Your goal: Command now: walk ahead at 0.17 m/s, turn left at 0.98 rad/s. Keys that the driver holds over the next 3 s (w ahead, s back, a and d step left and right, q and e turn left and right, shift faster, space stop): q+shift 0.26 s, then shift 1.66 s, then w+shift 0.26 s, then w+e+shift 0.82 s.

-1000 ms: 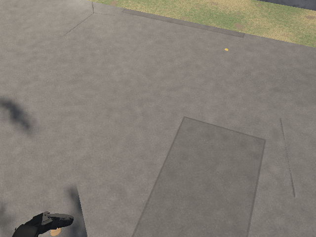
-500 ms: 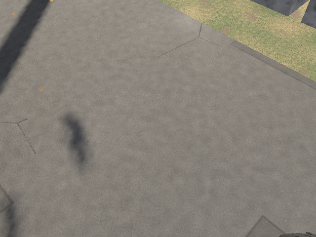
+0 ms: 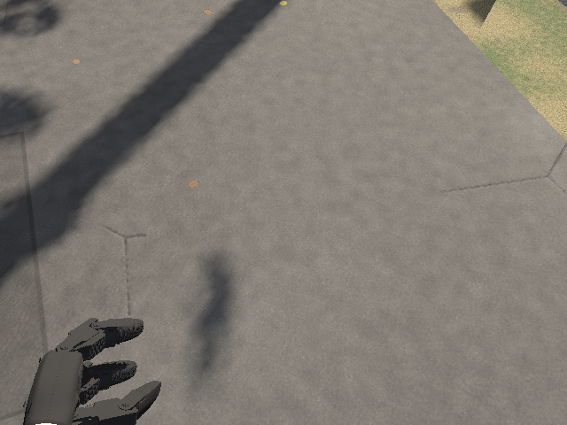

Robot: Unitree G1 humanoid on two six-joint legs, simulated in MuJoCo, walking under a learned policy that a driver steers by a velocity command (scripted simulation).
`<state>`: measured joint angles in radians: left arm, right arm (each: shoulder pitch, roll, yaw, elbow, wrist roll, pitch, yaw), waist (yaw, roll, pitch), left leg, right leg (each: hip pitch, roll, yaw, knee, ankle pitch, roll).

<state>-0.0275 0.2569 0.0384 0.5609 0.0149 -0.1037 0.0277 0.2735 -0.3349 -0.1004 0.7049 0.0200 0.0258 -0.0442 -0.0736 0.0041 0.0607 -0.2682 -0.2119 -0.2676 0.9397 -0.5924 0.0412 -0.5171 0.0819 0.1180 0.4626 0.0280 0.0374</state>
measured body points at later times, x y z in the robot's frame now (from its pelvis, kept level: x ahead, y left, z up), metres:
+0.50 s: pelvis +0.04 +0.00 +0.03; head +0.06 +0.05 +0.47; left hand +0.07 +0.32 -0.09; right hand +0.28 -0.20 -0.05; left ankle +0.02 +0.10 -0.71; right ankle +0.13 -0.13 -0.64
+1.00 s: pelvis +0.06 -0.02 +0.02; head +0.07 -0.02 +0.47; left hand +0.08 +0.26 -0.09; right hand +0.28 -0.20 -0.09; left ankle +0.02 +0.10 -0.71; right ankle +0.10 -0.13 -0.71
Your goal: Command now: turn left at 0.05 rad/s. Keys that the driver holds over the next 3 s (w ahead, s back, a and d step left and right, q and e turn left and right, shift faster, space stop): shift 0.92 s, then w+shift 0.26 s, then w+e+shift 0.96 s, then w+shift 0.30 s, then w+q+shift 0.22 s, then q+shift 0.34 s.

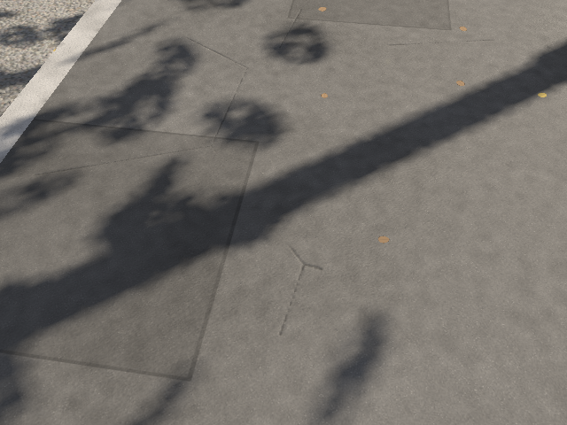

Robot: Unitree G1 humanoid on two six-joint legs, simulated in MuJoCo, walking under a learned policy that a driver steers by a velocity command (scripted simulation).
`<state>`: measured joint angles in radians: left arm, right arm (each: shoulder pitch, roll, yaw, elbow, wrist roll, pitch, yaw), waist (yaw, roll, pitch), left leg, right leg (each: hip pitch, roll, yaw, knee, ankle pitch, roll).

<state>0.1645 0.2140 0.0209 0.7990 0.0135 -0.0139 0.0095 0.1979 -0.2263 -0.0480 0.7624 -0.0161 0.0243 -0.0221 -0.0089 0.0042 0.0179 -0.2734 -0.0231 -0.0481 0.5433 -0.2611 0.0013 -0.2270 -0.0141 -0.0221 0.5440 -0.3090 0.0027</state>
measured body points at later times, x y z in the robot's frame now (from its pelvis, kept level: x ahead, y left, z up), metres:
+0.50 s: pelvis +0.01 -0.01 +0.00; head +0.02 -0.01 +0.45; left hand +0.09 +0.24 -0.13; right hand +0.09 -0.27 -0.14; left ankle +0.02 +0.12 -0.73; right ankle -0.01 -0.12 -0.73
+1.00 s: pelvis +0.01 -0.02 +0.00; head +0.02 -0.02 +0.45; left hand +0.04 +0.24 -0.15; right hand +0.05 -0.27 -0.15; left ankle +0.01 +0.11 -0.72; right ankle -0.01 -0.12 -0.73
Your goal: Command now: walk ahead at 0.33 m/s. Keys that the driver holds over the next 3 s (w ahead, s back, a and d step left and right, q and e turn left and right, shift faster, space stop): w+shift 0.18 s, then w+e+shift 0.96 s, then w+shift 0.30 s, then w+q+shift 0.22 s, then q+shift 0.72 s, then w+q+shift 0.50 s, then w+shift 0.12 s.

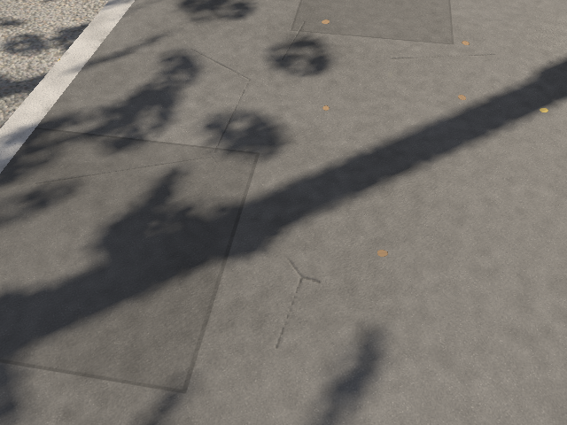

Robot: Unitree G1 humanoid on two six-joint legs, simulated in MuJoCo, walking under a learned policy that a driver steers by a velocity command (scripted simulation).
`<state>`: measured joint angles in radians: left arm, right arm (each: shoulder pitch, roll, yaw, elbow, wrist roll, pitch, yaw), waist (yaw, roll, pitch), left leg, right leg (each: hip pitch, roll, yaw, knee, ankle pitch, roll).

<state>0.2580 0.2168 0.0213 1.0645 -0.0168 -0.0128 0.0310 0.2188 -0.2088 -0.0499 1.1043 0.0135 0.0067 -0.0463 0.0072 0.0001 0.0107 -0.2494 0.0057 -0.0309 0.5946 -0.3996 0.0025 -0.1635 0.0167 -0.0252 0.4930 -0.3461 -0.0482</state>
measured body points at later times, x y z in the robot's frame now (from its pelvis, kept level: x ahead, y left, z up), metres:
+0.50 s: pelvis +0.19 +0.07 +0.00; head +0.20 +0.08 +0.45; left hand +0.38 +0.29 -0.12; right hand +0.10 -0.16 -0.14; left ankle +0.08 +0.17 -0.74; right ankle +0.26 -0.07 -0.64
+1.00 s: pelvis +0.58 -0.08 -0.01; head +0.60 -0.10 +0.44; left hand +0.70 +0.18 -0.13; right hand +0.67 -0.39 -0.07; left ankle +0.85 -0.01 -0.67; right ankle +0.46 -0.03 -0.74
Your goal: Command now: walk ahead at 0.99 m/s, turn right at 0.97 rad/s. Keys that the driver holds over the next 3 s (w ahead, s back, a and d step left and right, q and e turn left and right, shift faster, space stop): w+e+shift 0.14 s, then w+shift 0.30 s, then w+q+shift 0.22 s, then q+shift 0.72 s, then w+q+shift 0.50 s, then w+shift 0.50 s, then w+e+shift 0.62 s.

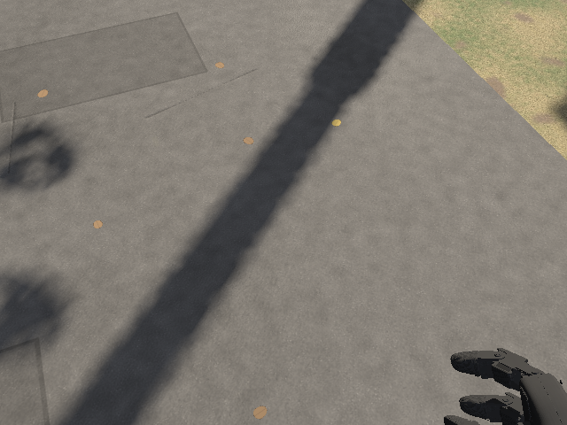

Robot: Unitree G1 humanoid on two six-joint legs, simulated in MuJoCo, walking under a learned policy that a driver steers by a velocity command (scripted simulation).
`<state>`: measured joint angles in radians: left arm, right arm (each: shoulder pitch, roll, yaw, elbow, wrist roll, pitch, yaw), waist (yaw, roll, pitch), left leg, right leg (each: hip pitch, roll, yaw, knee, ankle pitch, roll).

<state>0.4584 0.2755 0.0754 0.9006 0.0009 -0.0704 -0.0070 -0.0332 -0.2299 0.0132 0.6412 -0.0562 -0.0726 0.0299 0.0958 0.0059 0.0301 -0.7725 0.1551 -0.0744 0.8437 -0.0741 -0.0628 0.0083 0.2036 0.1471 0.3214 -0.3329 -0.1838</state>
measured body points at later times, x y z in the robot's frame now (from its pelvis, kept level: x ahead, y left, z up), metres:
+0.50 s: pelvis +0.45 -0.01 +0.00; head +0.47 -0.03 +0.44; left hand +0.78 +0.08 -0.04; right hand +0.26 -0.23 -0.13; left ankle +0.32 +0.17 -0.73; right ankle +0.59 -0.18 -0.69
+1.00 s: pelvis +0.85 -0.13 -0.03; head +0.88 -0.13 +0.42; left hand +0.95 +0.16 -0.14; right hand +1.01 -0.41 -0.12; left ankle +1.00 -0.11 -0.73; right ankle +0.65 -0.21 -0.67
